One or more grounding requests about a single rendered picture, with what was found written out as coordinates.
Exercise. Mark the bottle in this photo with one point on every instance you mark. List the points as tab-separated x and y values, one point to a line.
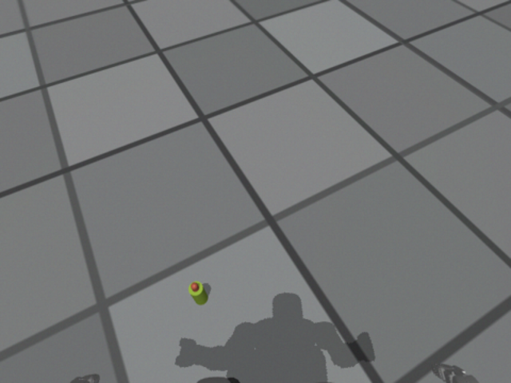
198	293

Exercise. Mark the right robot hand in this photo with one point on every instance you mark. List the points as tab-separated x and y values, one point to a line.
452	374

